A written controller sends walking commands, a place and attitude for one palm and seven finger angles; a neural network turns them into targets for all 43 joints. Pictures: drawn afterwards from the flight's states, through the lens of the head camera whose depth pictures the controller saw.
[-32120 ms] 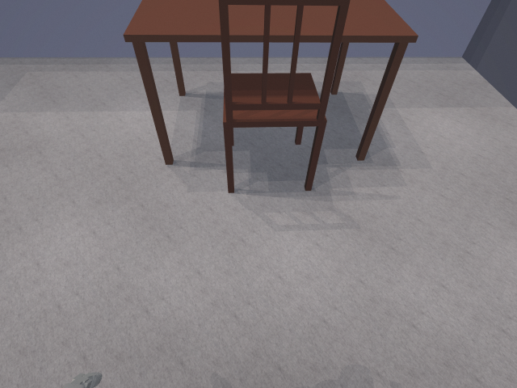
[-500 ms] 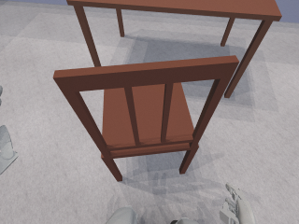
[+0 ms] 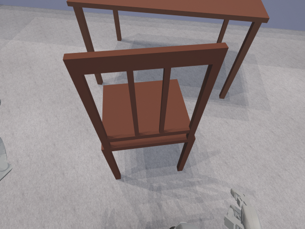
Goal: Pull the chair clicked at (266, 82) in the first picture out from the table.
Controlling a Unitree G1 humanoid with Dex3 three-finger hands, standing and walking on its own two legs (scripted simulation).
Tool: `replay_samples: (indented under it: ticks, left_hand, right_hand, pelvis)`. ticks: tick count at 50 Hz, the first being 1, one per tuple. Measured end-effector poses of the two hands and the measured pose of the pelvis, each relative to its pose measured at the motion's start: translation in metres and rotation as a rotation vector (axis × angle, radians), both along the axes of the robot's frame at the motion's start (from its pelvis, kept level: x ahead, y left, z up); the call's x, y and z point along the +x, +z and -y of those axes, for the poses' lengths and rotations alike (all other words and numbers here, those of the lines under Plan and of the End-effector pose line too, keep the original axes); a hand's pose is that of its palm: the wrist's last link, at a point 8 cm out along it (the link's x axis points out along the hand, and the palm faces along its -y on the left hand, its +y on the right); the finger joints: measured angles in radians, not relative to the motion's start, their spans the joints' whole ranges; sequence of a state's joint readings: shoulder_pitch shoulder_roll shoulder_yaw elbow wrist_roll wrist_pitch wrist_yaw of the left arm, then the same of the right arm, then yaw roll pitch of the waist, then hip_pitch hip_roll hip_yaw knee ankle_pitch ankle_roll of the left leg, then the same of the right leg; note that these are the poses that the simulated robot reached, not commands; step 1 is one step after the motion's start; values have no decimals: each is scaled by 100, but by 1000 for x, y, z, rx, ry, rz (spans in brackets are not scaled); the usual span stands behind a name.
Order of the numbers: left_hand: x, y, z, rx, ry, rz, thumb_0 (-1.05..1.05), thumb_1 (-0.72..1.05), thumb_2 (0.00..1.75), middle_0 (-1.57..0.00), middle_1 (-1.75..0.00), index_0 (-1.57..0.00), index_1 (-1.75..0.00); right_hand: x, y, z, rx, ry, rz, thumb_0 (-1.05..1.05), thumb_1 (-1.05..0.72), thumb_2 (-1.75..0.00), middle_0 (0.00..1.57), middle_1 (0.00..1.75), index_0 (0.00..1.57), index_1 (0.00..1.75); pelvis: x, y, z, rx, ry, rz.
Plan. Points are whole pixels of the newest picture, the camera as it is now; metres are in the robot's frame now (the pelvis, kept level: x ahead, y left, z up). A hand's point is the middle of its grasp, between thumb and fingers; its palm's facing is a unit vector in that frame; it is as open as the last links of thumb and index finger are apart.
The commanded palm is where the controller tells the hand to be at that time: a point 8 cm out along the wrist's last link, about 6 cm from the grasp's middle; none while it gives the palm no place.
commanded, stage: stop stepping back and stand still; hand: left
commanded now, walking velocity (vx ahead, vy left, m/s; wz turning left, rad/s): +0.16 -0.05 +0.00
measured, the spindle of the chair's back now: (134, 108) +0.50 +0.08 -0.05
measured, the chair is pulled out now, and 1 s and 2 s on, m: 0.54 0.54 0.54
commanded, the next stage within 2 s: let the arm hang, fingers relaxed in 1.00 s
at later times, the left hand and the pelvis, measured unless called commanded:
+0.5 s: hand out of the picture +0.21 +0.27 +0.17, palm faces +0.37 -0.78 -0.51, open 7.4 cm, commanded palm +0.15 +0.31 +0.19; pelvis +0.01 +0.01 +0.01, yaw -1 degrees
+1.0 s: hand out of the picture +0.23 +0.29 +0.17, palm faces +0.37 -0.78 -0.50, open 7.4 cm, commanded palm +0.18 +0.33 +0.19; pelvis +0.04 +0.03 +0.02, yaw +0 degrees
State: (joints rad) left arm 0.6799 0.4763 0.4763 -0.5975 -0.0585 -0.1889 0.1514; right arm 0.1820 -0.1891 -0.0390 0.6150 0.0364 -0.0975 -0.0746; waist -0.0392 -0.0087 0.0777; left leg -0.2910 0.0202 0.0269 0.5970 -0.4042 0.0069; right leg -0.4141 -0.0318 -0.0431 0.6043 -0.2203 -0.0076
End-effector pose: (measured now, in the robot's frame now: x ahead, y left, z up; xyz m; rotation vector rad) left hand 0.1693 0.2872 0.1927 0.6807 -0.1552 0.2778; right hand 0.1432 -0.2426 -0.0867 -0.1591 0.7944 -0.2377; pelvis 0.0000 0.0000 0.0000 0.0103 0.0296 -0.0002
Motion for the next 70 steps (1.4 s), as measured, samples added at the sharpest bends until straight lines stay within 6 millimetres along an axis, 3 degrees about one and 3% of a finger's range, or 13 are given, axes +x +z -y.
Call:
replay_samples:
  ticks: [5,12,20,32,55,57,60,63,65,68,70]
  left_hand:
    - [-18,-2,-14,-16,57,1,2,88,90,-21,-30,-22,-31]
    - [-28,2,-17,-64,108,75,2,89,90,-21,-30,-22,-31]
    - [-12,-4,-12,-118,87,52,2,89,90,-21,-30,-21,-31]
    - [10,-3,-25,-104,70,14,2,89,90,-21,-30,-22,-31]
    - [28,-6,-43,-124,73,11,2,89,90,-21,-30,-22,-31]
    - [34,-31,-47,-119,72,-68,1,89,90,-20,-30,-21,-31]
    - [39,-121,-53,-262,171,-363,1,90,90,-20,-30,-21,-30]
    - [15,-220,-33,-427,270,-737,1,90,90,-19,-29,-20,-30]
    - [-14,-270,-5,-511,284,-970,1,91,90,-19,-29,-20,-30]
    - [-65,-313,41,-616,274,-1235,1,92,90,-19,-29,-20,-30]
    - [-81,-318,40,-653,349,-1247,-2,100,90,-20,-30,-21,-30]
  right_hand:
    - [-19,7,2,-29,-2,6,1,-90,-89,21,30,20,30]
    - [-21,6,-1,-15,42,15,1,-90,-89,21,30,20,30]
    - [-5,19,-5,-19,40,66,1,-90,-89,21,30,20,30]
    - [22,25,-16,-14,25,62,1,-90,-89,21,30,20,30]
    - [51,26,-42,0,45,38,1,-90,-89,21,30,20,30]
    - [51,17,-41,18,87,25,1,-90,-89,21,30,20,30]
    - [45,-7,-40,45,127,-61,1,-90,-89,21,30,20,30]
    - [27,-24,-40,62,116,-155,1,-90,-89,21,30,20,30]
    - [8,-29,-40,67,94,-221,1,-90,-89,21,30,20,30]
    - [-26,-33,-39,66,53,-332,1,-91,-89,21,30,20,30]
    - [-51,-34,-39,63,34,-416,1,-91,-89,20,30,20,30]
  pelvis:
    - [-6,5,-5,4,-4,29]
    - [-5,7,-1,-14,3,48]
    - [2,13,-5,-17,-13,51]
    - [19,16,-17,-18,-19,50]
    - [38,16,-34,-24,-6,39]
    - [38,14,-36,-25,9,16]
    - [37,6,-38,-9,24,-5]
    - [37,3,-37,-6,20,6]
    - [38,3,-36,-5,12,18]
    - [38,7,-33,-9,-2,31]
    - [37,10,-30,-14,0,34]
